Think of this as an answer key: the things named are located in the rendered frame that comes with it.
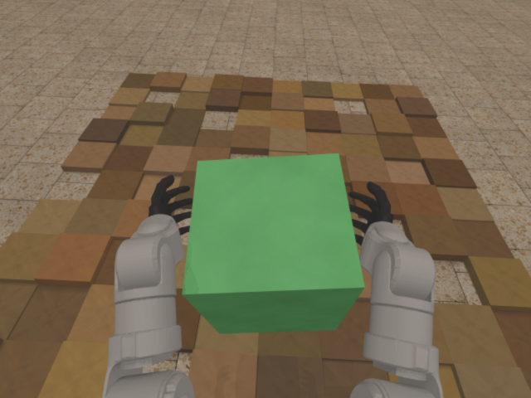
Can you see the robot left forearm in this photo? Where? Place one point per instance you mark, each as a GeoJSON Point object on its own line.
{"type": "Point", "coordinates": [145, 325]}

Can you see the robot right forearm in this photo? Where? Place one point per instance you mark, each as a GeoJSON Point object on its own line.
{"type": "Point", "coordinates": [399, 340]}

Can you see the left robot hand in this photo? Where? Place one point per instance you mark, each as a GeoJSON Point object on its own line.
{"type": "Point", "coordinates": [161, 198]}

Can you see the carton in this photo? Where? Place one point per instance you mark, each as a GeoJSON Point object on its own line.
{"type": "Point", "coordinates": [271, 245]}

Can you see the left robot upper arm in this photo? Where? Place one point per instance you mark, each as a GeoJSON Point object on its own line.
{"type": "Point", "coordinates": [159, 384]}

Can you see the right robot hand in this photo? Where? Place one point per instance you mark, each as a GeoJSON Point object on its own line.
{"type": "Point", "coordinates": [381, 209]}

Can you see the right robot upper arm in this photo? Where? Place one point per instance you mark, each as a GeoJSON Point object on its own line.
{"type": "Point", "coordinates": [375, 388]}

